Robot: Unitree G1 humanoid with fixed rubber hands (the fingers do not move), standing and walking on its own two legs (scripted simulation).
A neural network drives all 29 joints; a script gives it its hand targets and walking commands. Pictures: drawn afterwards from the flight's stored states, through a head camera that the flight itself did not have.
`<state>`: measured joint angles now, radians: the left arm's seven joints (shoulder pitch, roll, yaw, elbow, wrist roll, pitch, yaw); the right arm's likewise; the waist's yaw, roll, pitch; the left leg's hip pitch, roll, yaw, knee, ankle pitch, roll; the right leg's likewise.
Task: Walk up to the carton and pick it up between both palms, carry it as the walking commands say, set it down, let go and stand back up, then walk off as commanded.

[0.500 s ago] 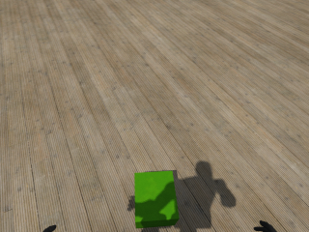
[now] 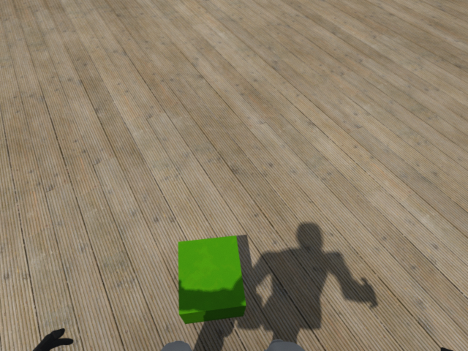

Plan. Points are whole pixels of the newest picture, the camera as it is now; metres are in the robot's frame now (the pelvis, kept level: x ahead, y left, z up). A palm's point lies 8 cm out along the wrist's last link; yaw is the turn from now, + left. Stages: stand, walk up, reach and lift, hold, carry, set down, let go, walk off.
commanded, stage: walk up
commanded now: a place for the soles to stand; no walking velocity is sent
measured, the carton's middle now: (211, 279) +0.42 +0.08 -0.65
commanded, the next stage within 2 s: reach and lift in 1.66 s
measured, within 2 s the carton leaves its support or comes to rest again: neither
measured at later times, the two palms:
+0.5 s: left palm out of the picture +0.06 +0.31 -0.09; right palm out of the picture +0.13 -0.32 -0.10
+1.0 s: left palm out of the picture +0.04 +0.31 -0.08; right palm out of the picture +0.15 -0.29 -0.08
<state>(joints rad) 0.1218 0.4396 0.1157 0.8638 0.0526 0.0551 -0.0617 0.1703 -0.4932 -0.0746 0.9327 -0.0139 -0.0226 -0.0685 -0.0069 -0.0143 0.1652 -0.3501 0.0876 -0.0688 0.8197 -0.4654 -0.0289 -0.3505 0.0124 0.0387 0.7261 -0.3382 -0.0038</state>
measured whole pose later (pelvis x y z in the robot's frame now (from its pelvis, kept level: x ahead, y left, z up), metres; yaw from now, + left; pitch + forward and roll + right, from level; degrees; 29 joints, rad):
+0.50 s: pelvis -0.01 -0.02 +0.00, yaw +8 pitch -3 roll +1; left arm 0.13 0.41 0.05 0.90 0.01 -0.02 0.00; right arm 0.16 -0.40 -0.03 0.92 -0.02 -0.02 0.00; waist 0.01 -0.01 0.10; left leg -0.28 -0.06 -0.03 0.72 -0.37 0.03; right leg -0.33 -0.04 -0.05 0.75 -0.37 -0.01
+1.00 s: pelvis -0.01 -0.01 +0.03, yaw +9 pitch -2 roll +0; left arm 0.10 0.39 0.02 1.01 0.01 -0.03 -0.01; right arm 0.10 -0.38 -0.01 1.02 -0.01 -0.01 0.02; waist 0.03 -0.01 0.06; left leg -0.19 -0.07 -0.06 0.49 -0.25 0.04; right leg -0.22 -0.05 -0.07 0.48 -0.22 0.01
